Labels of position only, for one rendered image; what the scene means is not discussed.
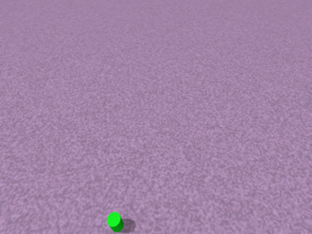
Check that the can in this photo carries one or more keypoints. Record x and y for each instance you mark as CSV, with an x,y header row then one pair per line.
x,y
115,222

